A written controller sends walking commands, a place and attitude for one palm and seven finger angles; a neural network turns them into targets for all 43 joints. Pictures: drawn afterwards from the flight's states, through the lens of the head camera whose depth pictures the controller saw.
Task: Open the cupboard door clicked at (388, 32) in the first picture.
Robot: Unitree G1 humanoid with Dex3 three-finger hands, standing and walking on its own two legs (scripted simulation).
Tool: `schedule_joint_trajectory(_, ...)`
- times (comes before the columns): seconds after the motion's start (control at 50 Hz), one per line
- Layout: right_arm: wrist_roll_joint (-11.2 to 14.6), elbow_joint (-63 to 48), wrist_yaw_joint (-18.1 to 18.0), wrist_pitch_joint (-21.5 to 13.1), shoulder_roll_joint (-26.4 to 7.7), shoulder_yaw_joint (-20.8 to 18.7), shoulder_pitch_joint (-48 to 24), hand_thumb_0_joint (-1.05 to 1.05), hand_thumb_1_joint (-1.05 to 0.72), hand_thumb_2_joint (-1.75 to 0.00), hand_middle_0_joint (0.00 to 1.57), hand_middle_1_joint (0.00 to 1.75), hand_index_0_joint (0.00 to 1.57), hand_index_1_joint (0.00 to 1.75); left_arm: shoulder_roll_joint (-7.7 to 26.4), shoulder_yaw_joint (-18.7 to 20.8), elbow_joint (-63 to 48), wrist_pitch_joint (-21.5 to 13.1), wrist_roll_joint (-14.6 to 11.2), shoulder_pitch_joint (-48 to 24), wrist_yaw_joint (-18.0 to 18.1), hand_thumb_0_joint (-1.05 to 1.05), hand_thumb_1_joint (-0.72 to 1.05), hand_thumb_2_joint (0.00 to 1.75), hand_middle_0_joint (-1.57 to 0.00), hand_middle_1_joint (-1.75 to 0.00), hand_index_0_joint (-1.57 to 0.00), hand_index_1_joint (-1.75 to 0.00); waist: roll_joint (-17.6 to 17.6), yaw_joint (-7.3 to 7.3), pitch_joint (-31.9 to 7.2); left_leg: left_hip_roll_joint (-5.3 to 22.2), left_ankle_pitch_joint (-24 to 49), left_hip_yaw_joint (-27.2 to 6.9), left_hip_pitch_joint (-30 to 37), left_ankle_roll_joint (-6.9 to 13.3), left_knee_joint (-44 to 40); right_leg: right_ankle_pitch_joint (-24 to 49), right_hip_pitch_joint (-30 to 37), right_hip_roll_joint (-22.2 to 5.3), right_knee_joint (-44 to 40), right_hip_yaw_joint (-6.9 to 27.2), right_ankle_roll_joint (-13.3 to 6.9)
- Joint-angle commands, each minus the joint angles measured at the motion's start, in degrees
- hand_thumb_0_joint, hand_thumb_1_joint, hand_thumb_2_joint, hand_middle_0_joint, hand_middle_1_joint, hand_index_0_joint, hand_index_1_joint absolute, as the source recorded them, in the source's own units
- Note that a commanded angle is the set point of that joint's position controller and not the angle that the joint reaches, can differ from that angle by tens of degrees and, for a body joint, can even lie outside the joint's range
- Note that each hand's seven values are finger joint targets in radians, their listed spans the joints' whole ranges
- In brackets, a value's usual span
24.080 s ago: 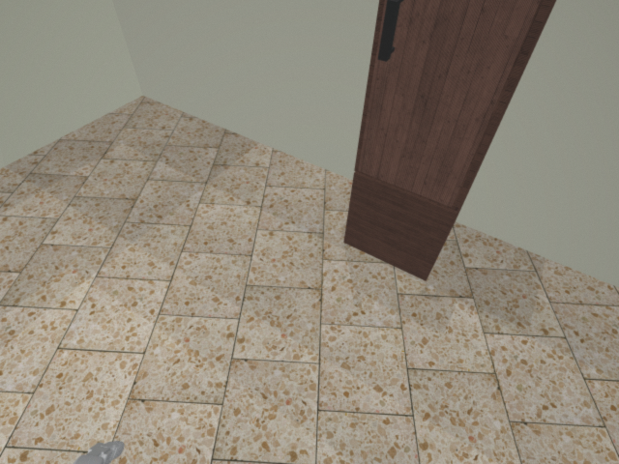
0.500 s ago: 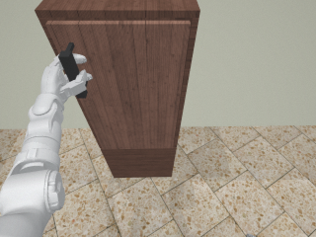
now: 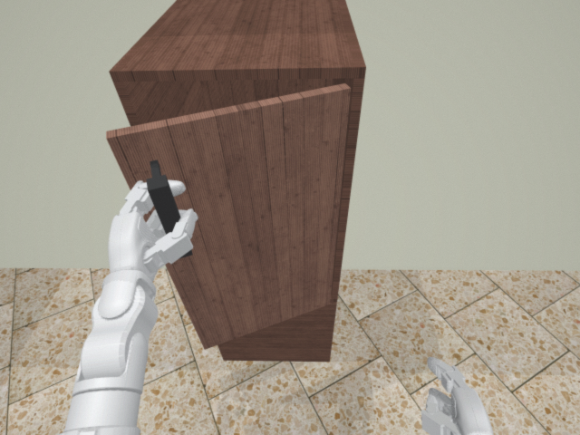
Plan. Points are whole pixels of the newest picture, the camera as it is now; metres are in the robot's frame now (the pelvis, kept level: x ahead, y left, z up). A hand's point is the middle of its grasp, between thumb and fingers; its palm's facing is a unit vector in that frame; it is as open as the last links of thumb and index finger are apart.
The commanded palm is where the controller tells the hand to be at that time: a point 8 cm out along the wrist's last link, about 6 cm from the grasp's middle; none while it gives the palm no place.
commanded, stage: pull the door open along its arc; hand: left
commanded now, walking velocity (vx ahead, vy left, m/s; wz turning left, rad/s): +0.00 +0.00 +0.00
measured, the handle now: (169, 210) +0.38 +0.20 +0.14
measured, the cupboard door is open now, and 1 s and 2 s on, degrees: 22 46 48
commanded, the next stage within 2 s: open thumb and fingers to let go in 0.60 s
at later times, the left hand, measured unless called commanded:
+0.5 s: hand (241, 286) +0.25 +0.07 +0.15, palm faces +0.35 -0.94 +0.00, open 6.5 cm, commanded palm +0.17 +0.09 +0.14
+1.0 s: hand (238, 286) +0.25 +0.07 +0.15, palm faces +0.41 -0.91 +0.01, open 8.2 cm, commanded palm +0.20 +0.10 +0.14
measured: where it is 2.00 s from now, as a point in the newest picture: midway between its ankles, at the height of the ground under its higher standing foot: outside the picture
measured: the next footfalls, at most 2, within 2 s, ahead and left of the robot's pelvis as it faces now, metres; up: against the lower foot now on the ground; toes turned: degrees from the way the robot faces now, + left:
none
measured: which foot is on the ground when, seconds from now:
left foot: down 0.00-1.00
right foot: down 0.00-1.00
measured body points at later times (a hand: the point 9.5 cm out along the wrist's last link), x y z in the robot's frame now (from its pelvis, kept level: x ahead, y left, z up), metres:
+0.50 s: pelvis +0.00 -0.02 +0.00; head -0.03 -0.05 +0.45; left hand +0.23 +0.12 +0.15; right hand +0.21 -0.20 -0.09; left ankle -0.04 +0.11 -0.73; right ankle +0.01 -0.10 -0.73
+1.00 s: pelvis -0.03 -0.02 +0.00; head -0.06 -0.05 +0.45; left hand +0.22 +0.12 +0.15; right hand +0.21 -0.19 -0.08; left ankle -0.04 +0.11 -0.73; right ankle +0.01 -0.10 -0.74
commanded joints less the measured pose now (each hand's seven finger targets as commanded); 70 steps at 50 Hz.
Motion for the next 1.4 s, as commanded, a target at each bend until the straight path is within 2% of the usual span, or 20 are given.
schedule_joint_trajectory(0.0,-1.4,-8.5,0.4,-1.5,-4.2,-1.8,-7.9,0.00,-0.90,-0.90,0.20,0.30,0.20,0.30,7.0,4.6,-23.5,0.1,3.7,-6.1,12.8,0.00,0.90,0.90,-0.40,-1.35,-0.40,-1.35,-3.7,4.43,-11.5,-0.3,21.6,-1.6,-1.2,-0.3,-2.9,20.6,15.2,-1.9,-2.0,-0.5,0.4)
schedule_joint_trajectory(0.06,-2.3,-8.7,0.6,0.0,-3.1,-1.4,-9.9,0.00,-0.90,-0.90,0.20,0.30,0.20,0.30,1.1,-1.5,-29.2,3.7,6.7,-3.6,18.7,0.00,0.90,0.90,-0.40,-1.35,-0.40,-1.35,-2.4,4.27,-10.8,-0.4,21.3,-1.7,0.0,-0.4,-3.1,20.1,15.6,-2.3,-2.7,-0.2,0.3)
schedule_joint_trajectory(0.14,-3.5,-8.3,0.9,2.4,-2.5,-1.1,-11.6,0.00,-0.90,-0.90,0.20,0.30,0.20,0.30,-4.6,-9.3,-32.5,7.6,10.8,-1.7,24.2,0.00,0.90,0.90,-0.40,-1.35,-0.40,-1.35,-5.1,3.33,-9.2,-0.5,20.5,-2.4,0.7,-0.1,-2.6,20.0,15.8,-3.0,-3.9,0.2,0.2)
schedule_joint_trajectory(0.2,-4.1,-8.1,0.7,3.8,-2.4,-1.2,-12.3,0.00,-0.90,-0.90,0.20,0.30,0.20,0.30,-7.2,-14.1,-33.9,8.3,12.9,-0.2,24.8,0.00,0.90,0.90,-0.40,-1.35,-0.40,-1.35,-6.2,2.68,-9.0,-0.5,20.7,-3.0,1.7,0.1,-2.0,20.9,15.9,-3.2,-4.3,0.3,0.1)
schedule_joint_trajectory(0.26,-4.2,-8.6,1.3,4.4,-1.5,-1.1,-13.1,0.00,-0.90,-0.90,0.20,0.30,0.20,0.30,-11.3,-19.8,-36.9,8.1,14.2,4.0,24.6,0.00,0.90,0.90,-0.40,-1.35,-0.40,-1.35,-4.6,2.85,-8.8,-0.5,21.5,-3.2,2.8,0.2,-1.5,22.5,15.5,-3.2,-3.7,0.4,0.0)
schedule_joint_trajectory(0.4,-4.3,-9.5,2.5,4.8,-0.6,-1.2,-14.4,0.00,-0.90,-0.90,0.20,0.30,0.20,0.30,-16.2,-27.5,-40.6,7.4,16.4,12.1,25.3,0.00,0.90,0.90,-0.40,-1.35,-0.40,-1.35,-5.8,3.23,-6.7,-0.4,20.9,-4.3,2.3,0.3,-0.2,20.3,13.7,-3.1,-2.9,-0.3,-0.5)
schedule_joint_trajectory(0.5,-3.8,-10.0,4.4,4.8,-0.1,-1.4,-15.3,0.00,-0.90,-0.90,0.20,0.30,0.20,0.30,-20.4,-32.2,-45.1,7.8,15.0,19.1,26.0,0.00,0.90,0.90,-0.40,-1.35,-0.40,-1.35,-5.9,3.31,-6.2,-0.3,19.9,-4.7,1.8,0.2,1.2,18.8,12.6,-3.2,-2.7,-1.1,-0.6)
schedule_joint_trajectory(0.54,-3.7,-10.0,5.2,4.9,0.1,-1.4,-15.7,0.00,-0.90,-0.90,0.20,0.30,0.20,0.30,-20.4,-32.5,-47.8,8.2,14.7,20.8,26.8,0.00,0.90,0.90,-0.40,-1.35,-0.40,-1.35,-5.0,3.38,-7.0,-0.3,19.9,-4.4,2.1,0.0,1.7,18.4,12.5,-3.2,-2.6,-0.9,-0.7)
schedule_joint_trajectory(0.66,-4.5,-7.9,3.9,4.6,-0.2,-0.7,-18.3,0.00,-0.90,-0.90,0.20,0.30,0.20,0.30,-16.2,-26.3,-39.9,8.0,14.9,7.6,30.1,0.00,0.90,0.90,-0.40,-1.35,-0.40,-1.35,-8.4,3.24,-4.1,-1.7,13.2,-4.5,0.6,0.5,2.2,6.3,8.7,-3.7,-6.8,1.4,0.0)
schedule_joint_trajectory(0.68,-4.4,-7.2,3.2,4.5,-0.3,-0.5,-18.5,0.00,-0.90,-0.90,0.20,0.30,0.20,0.30,-14.2,-24.2,-37.5,7.7,15.0,2.4,30.7,0.00,0.90,0.90,-0.40,-1.35,-0.40,-1.35,-8.8,2.71,-3.2,-2.1,11.9,-4.3,0.3,0.7,2.2,4.0,7.9,-3.9,-8.0,2.2,0.2)
schedule_joint_trajectory(0.7,-4.4,-7.0,2.9,4.6,-0.2,-0.6,-18.9,0.00,-0.90,-0.90,0.20,0.30,0.20,0.30,-14.5,-24.2,-36.6,7.7,15.1,0.9,30.8,0.00,0.83,0.87,-0.40,-1.34,-0.40,-1.34,-6.9,3.02,-2.9,-2.1,10.9,-4.6,0.6,0.6,1.9,1.2,7.4,-4.0,-8.7,2.3,0.0)
schedule_joint_trajectory(0.8,-4.5,-6.7,2.0,4.3,0.2,-0.5,-18.0,0.00,-0.90,-0.90,0.20,0.30,0.20,0.30,-16.3,-25.5,-32.1,7.3,15.5,-1.6,30.3,0.00,0.48,0.72,-0.37,-1.30,-0.37,-1.30,-8.5,2.89,-4.0,-2.3,10.1,-4.5,1.4,0.9,0.9,-0.7,8.4,-4.6,-10.2,2.9,0.4)
schedule_joint_trajectory(0.88,-4.4,-6.8,1.1,4.2,0.4,-0.3,-17.4,0.00,-0.90,-0.90,0.20,0.30,0.20,0.30,-15.3,-25.0,-31.5,6.4,15.6,-5.6,29.0,0.00,0.20,0.60,-0.35,-1.27,-0.35,-1.27,-8.0,2.54,-5.0,-2.4,9.6,-4.5,2.0,1.0,-0.2,-1.9,9.8,-4.8,-11.2,3.7,0.5)
schedule_joint_trajectory(0.94,-4.2,-6.8,0.9,4.4,0.4,-0.2,-17.0,0.00,-0.90,-0.90,0.20,0.30,0.20,0.30,-16.0,-25.9,-30.1,6.2,16.1,-6.7,28.3,0.00,-0.01,0.51,-0.33,-1.25,-0.33,-1.25,-5.5,2.44,-4.7,-2.1,9.7,-4.7,2.6,0.9,-1.3,-1.6,9.7,-4.5,-10.8,2.7,0.1)
schedule_joint_trajectory(1.08,-4.1,-6.5,1.1,4.3,0.4,-0.2,-17.2,0.00,-0.90,-0.90,0.20,0.30,0.20,0.30,-18.4,-27.1,-27.1,6.6,16.1,-9.4,29.0,0.00,-0.50,0.30,-0.30,-1.20,-0.30,-1.20,-6.8,2.47,-4.0,-1.7,8.8,-5.4,2.8,0.5,-2.7,-3.1,9.0,-3.8,-10.0,0.5,-0.4)
schedule_joint_trajectory(1.12,-4.1,-6.2,1.1,4.5,0.3,-0.2,-17.5,0.00,-0.90,-0.90,0.20,0.30,0.20,0.30,-18.6,-27.0,-26.3,6.7,15.9,-10.5,29.4,0.00,-0.50,0.30,-0.30,-1.20,-0.30,-1.20,-6.1,2.49,-3.5,-1.6,8.0,-5.7,2.5,0.3,-3.3,-3.4,8.4,-3.6,-9.5,-0.2,-0.6)
schedule_joint_trajectory(1.18,-4.1,-6.1,1.4,4.5,0.4,-0.2,-17.6,0.00,-0.90,-0.90,0.20,0.30,0.20,0.30,-19.3,-27.3,-25.8,7.0,15.9,-11.1,29.8,0.00,-0.50,0.30,-0.27,-1.05,-0.27,-1.05,-6.9,2.61,-3.7,-1.5,8.2,-5.6,2.5,0.2,-3.2,-3.5,8.5,-3.5,-9.3,-0.3,-0.7)
schedule_joint_trajectory(1.28,-4.2,-5.7,2.1,4.7,0.3,-0.3,-17.3,0.00,-0.90,-0.90,0.20,0.30,0.20,0.30,-21.1,-28.7,-24.7,7.5,16.3,-12.1,30.7,0.00,-0.50,0.30,-0.23,-0.80,-0.23,-0.80,-5.8,2.46,-4.1,-0.9,9.3,-6.1,2.3,-0.3,-3.7,-0.9,8.4,-2.9,-7.1,-1.7,-1.0)
schedule_joint_trajectory(1.3,-4.0,-5.4,2.2,4.9,0.2,-0.3,-17.7,0.00,-0.90,-0.90,0.20,0.30,0.20,0.30,-21.0,-28.4,-23.8,7.6,16.3,-11.8,30.7,0.00,-0.50,0.30,-0.22,-0.75,-0.22,-0.75,-4.1,2.69,-3.6,-0.9,8.8,-6.3,1.8,-0.6,-4.0,-1.0,8.2,-2.8,-6.7,-2.0,-1.3)
schedule_joint_trajectory(1.38,-4.2,-5.6,2.6,5.0,0.2,-0.5,-17.5,0.00,-0.90,-0.90,0.20,0.30,0.20,0.30,-21.8,-29.2,-24.8,8.0,16.3,-12.3,31.2,0.00,-0.50,0.30,-0.19,-0.55,-0.19,-0.55,-4.5,2.67,-5.0,-0.5,10.4,-6.2,2.3,-0.7,-3.7,0.7,8.4,-2.5,-5.5,-2.5,-1.3)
